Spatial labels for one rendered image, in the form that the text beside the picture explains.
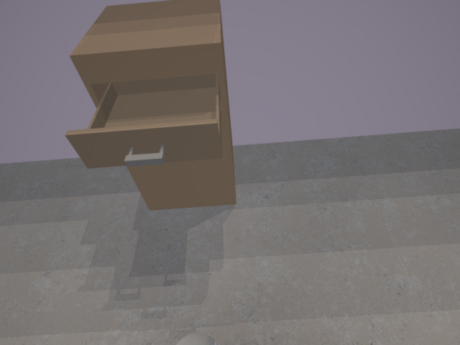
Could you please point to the handle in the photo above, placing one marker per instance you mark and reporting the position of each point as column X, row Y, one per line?
column 145, row 159

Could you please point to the cabinet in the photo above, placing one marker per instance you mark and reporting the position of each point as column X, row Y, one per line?
column 164, row 39

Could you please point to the drawer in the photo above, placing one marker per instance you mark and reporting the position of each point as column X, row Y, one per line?
column 181, row 113

